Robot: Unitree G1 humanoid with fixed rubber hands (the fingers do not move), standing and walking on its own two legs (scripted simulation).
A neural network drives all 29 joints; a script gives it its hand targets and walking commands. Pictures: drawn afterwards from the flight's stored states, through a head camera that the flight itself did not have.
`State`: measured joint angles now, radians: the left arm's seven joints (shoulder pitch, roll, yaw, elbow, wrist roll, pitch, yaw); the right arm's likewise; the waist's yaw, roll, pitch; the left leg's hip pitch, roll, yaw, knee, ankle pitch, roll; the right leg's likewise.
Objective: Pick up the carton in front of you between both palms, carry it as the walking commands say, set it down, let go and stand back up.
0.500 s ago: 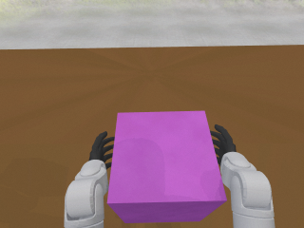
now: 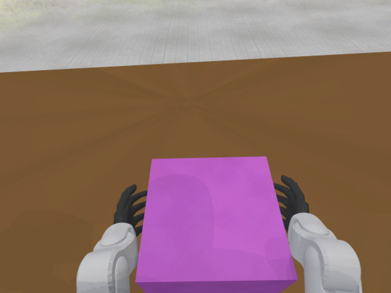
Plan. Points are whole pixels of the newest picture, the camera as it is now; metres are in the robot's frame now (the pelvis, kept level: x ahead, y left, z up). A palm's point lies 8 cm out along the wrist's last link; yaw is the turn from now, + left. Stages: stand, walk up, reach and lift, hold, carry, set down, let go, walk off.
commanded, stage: carry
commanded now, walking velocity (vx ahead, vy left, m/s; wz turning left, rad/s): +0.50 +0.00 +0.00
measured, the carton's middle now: (210, 236) +0.23 +0.00 +0.02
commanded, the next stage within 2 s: none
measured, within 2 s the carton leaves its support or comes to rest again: neither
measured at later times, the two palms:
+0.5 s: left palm (137, 112) +0.56 +0.18 +0.09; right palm (247, 105) +0.55 -0.12 +0.10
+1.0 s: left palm (150, 66) +0.82 +0.17 +0.09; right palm (236, 60) +0.83 -0.14 +0.09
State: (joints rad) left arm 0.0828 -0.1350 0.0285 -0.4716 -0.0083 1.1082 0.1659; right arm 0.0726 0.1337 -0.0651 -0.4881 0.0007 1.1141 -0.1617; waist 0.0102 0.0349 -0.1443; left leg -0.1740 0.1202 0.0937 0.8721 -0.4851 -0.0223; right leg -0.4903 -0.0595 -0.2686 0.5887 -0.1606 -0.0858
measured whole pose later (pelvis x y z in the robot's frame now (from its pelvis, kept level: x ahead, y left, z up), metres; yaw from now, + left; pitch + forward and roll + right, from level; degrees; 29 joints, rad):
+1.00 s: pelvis +0.49 +0.02 +0.01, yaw +1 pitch +5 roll +0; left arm -0.45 -0.16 0.28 0.00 0.05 0.97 0.19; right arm -0.46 0.12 -0.29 0.01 -0.04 0.97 -0.18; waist 0.00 0.03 -0.04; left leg -0.22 0.05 0.18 0.58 -0.43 0.01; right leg -0.41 -0.02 -0.18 0.60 -0.27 -0.06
